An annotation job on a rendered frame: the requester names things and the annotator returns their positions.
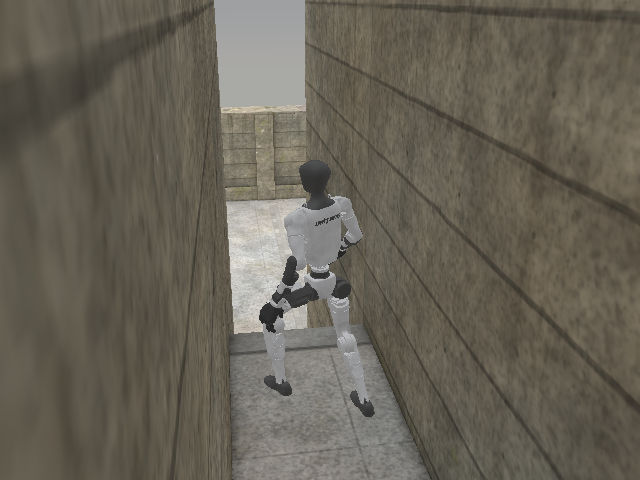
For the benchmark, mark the robot left forearm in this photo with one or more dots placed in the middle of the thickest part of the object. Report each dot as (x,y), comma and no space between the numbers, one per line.
(286,284)

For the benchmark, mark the humanoid robot torso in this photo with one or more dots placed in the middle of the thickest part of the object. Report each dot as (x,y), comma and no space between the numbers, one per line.
(322,241)

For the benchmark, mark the robot right forearm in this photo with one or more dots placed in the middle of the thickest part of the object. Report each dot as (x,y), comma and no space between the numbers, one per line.
(345,244)

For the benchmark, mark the robot right upper arm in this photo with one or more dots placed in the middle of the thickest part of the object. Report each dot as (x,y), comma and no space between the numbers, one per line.
(349,219)

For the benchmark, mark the robot left hand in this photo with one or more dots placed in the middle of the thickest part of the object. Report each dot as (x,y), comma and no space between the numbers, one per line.
(268,315)

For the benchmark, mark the robot left upper arm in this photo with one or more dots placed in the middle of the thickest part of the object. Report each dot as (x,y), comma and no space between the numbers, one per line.
(293,224)

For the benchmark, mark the robot right hand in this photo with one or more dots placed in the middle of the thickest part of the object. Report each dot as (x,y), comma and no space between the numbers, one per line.
(340,254)

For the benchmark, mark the robot left thigh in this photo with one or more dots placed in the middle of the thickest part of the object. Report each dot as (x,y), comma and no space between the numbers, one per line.
(299,296)

